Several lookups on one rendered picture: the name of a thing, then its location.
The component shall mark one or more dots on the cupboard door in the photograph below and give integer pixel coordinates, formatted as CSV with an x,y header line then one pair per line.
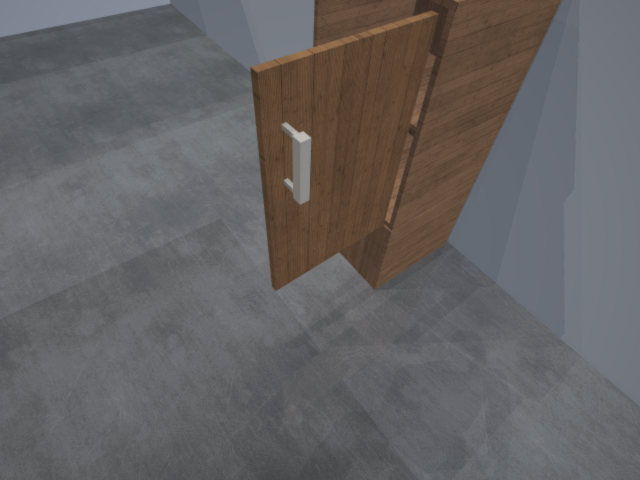
x,y
355,98

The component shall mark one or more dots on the handle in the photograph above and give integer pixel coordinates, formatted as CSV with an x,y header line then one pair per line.
x,y
301,147

